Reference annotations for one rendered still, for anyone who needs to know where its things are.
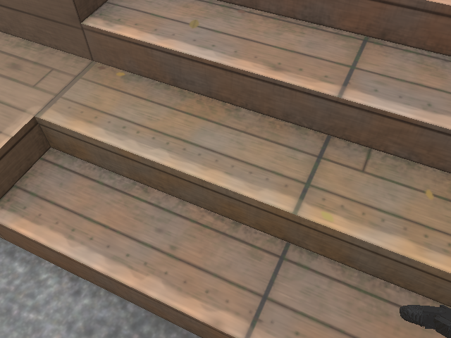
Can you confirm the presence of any robot right hand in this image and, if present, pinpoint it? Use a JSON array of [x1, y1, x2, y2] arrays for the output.
[[400, 305, 451, 338]]

